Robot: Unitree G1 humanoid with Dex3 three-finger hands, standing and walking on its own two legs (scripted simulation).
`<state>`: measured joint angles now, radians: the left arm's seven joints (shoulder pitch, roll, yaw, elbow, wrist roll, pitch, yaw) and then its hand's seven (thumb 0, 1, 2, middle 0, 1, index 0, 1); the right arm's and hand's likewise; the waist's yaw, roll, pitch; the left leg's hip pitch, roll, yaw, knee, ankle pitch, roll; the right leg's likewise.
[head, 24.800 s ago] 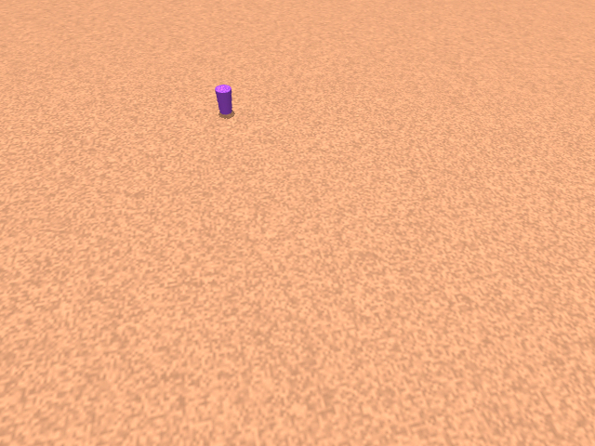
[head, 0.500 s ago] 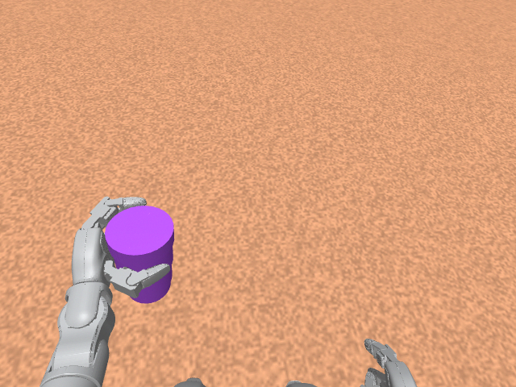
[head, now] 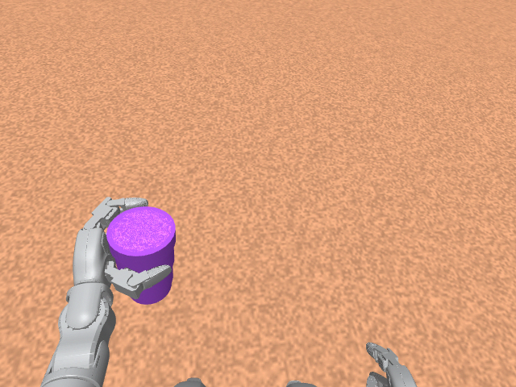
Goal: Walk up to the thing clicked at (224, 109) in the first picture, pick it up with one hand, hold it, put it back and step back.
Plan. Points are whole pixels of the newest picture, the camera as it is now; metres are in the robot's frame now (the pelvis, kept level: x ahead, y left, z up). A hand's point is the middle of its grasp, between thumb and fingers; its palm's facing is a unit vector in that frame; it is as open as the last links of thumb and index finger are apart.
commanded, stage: hold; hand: left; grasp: from the side
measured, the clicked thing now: (146, 260) +0.31 +0.16 +0.00
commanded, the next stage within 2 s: crouch in 0.44 s
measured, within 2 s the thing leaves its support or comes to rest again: neither
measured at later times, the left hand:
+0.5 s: hand (139, 245) +0.32 +0.17 +0.03, palm faces +0.15 -0.99 -0.04, open 12.2 cm
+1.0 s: hand (146, 266) +0.33 +0.18 -0.06, palm faces +0.21 -0.98 -0.03, open 12.1 cm
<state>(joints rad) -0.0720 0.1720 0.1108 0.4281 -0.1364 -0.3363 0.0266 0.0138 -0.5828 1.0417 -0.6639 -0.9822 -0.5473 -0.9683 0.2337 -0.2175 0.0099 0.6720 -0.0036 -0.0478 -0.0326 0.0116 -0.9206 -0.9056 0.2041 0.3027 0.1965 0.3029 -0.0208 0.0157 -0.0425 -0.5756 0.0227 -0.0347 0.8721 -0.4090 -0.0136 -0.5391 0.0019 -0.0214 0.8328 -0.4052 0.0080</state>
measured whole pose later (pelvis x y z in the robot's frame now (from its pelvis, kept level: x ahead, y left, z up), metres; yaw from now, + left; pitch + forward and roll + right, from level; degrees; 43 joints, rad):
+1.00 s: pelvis -0.02 +0.00 -0.05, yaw +0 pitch +17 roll -2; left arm -0.24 0.18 0.21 0.75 -0.11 -0.60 0.03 0.01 -0.57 1.00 -0.68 -0.95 -0.57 -0.94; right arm 0.19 -0.23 -0.02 0.70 -0.05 -0.07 0.02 0.01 -0.89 -0.90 0.20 0.30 0.20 0.30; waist -0.04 -0.01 -0.11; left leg -0.97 0.02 -0.05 1.16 -0.49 -0.02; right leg -0.94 0.00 -0.03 1.13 -0.49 0.00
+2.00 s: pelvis -0.08 +0.00 -0.38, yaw -6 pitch +31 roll -5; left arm -0.62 0.45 0.56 1.13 -0.10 -0.79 -0.13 0.00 -0.58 1.03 -0.67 -0.97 -0.56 -0.96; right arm 0.05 -0.28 0.08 0.78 -0.14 -0.01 0.07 0.01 -0.94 -0.91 0.20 0.30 0.20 0.30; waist -0.14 -0.04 -0.06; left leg -2.19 0.01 -0.14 2.34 -0.71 -0.04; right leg -2.14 0.03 -0.08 2.28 -0.69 0.01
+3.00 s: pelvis -0.08 +0.01 -0.43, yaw -12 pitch +21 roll -13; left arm -0.62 0.69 0.60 1.25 -0.10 -0.90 -0.09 -0.01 -0.54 0.97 -0.68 -0.94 -0.58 -0.93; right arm -0.08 -0.34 0.33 0.68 -0.27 0.03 0.11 0.00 -0.94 -0.91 0.21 0.30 0.20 0.30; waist -0.21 -0.18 0.19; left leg -2.24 -0.01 -0.28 2.58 -0.73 -0.04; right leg -2.14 0.06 -0.19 2.41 -0.67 0.04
